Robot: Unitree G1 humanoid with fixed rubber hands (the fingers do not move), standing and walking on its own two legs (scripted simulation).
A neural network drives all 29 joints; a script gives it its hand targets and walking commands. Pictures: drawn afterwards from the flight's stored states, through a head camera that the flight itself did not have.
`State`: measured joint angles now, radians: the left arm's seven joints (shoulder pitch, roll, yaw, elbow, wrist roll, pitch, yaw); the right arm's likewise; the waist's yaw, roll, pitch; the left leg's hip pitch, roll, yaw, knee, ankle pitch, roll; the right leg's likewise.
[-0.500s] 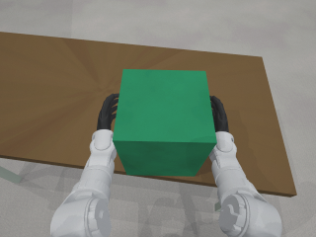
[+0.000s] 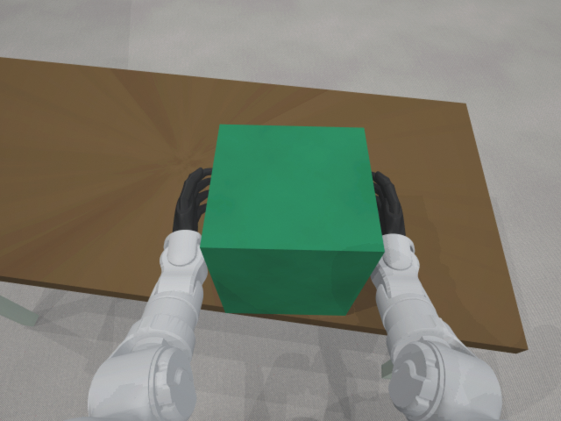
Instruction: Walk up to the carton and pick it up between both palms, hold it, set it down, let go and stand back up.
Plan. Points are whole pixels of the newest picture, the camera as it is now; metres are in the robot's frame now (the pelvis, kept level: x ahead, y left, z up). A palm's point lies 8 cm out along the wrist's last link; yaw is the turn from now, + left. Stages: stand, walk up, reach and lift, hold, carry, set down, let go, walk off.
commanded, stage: reach and lift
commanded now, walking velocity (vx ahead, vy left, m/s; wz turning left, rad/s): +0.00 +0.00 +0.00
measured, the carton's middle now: (288, 228) +0.40 +0.02 -0.01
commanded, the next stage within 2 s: none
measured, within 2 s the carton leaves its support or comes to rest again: leaves its support in 0.18 s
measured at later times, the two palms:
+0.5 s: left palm (185, 230) +0.35 +0.17 +0.04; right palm (398, 228) +0.38 -0.13 +0.06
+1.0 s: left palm (193, 220) +0.37 +0.16 +0.04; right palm (402, 226) +0.39 -0.14 +0.05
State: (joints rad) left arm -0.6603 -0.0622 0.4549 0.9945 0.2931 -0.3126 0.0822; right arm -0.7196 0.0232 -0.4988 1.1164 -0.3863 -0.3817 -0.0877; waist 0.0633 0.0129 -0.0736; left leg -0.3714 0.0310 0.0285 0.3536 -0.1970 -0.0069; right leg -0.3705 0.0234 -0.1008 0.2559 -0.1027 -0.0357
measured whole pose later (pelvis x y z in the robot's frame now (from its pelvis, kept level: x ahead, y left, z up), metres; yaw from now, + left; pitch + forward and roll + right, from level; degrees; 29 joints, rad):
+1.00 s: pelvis -0.02 +0.00 -0.01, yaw +0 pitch +17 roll -1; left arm -0.68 0.02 0.23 1.13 0.03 -0.40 0.13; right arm -0.72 -0.05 -0.17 1.18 -0.14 -0.44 -0.18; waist 0.03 0.01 -0.22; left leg -0.52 0.03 0.02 0.44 -0.20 -0.01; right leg -0.52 0.02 -0.11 0.34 -0.11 -0.04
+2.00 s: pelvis -0.04 +0.02 +0.00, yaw +1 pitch -6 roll -1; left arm -0.70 -0.02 0.25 0.31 0.27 0.58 0.06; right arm -0.71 -0.04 -0.13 0.67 0.11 0.23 -0.15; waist -0.08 -0.05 0.03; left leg -0.06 0.00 0.02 0.35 -0.19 0.02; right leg -0.06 -0.01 -0.11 0.26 -0.10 -0.01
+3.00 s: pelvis -0.04 +0.01 +0.00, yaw +1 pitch -10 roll -1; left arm -0.68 -0.03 0.30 0.06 0.32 0.79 -0.01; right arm -0.74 -0.08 0.00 0.52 0.25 0.37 -0.22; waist -0.08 -0.04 0.06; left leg 0.01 0.02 0.02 0.36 -0.20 0.01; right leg 0.02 0.01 -0.11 0.26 -0.11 -0.02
